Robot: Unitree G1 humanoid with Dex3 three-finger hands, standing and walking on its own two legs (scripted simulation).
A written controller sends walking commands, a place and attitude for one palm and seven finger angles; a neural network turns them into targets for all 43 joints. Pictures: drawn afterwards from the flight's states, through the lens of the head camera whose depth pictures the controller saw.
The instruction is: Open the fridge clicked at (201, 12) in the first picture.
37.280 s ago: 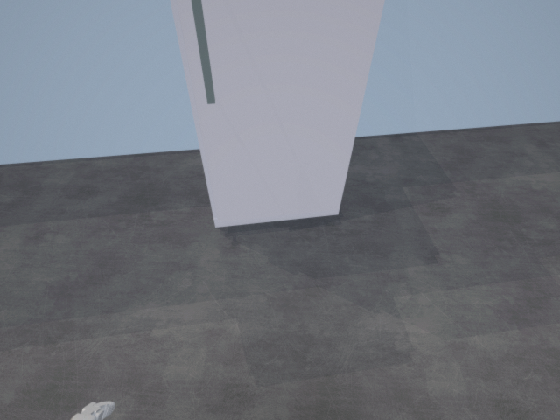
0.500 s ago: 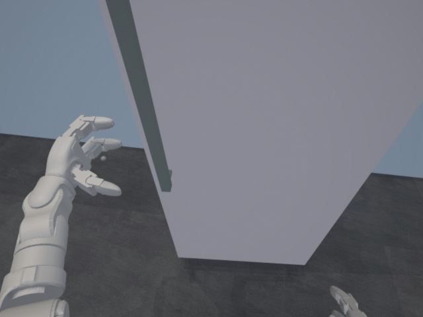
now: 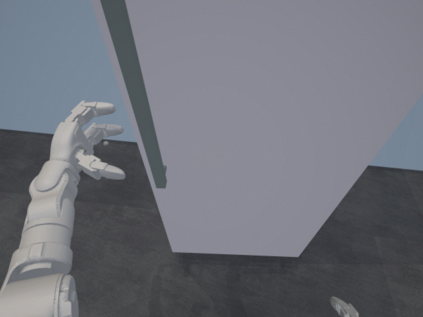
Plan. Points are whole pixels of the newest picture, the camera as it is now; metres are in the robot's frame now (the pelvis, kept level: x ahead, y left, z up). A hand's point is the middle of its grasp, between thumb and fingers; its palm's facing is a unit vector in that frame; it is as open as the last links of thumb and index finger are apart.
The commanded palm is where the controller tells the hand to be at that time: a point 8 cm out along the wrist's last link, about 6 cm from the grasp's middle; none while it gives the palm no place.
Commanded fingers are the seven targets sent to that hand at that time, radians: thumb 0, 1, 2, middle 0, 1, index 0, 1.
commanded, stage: move the hooked fingers beside the handle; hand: left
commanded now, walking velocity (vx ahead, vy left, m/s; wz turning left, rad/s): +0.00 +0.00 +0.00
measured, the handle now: (146, 109) +0.45 +0.14 +0.17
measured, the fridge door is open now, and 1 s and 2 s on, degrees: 5 5 5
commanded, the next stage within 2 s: feel for the door with the fingertips in 0.68 s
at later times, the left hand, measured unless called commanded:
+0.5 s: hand (103, 151) +0.38 +0.21 +0.12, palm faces -0.01 -1.00 +0.00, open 14.0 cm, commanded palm +0.35 +0.26 +0.13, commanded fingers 0.00 -0.50 0.30 -0.30 -1.20 -0.30 -1.20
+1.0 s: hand (123, 148) +0.38 +0.17 +0.13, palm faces -0.04 -1.00 -0.01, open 14.0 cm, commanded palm +0.35 +0.23 +0.13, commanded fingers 0.00 -0.50 0.30 -0.30 -1.20 -0.30 -1.20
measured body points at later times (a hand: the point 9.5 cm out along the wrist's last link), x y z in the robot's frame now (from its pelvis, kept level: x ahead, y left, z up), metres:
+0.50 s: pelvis -0.01 +0.01 +0.00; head +0.01 +0.00 +0.45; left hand +0.37 +0.26 +0.13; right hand +0.13 -0.24 -0.10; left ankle +0.03 +0.12 -0.72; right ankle -0.04 -0.12 -0.72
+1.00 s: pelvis -0.01 +0.00 +0.00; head +0.01 -0.01 +0.45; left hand +0.38 +0.23 +0.13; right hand +0.10 -0.25 -0.11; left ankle +0.03 +0.12 -0.72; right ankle -0.04 -0.12 -0.72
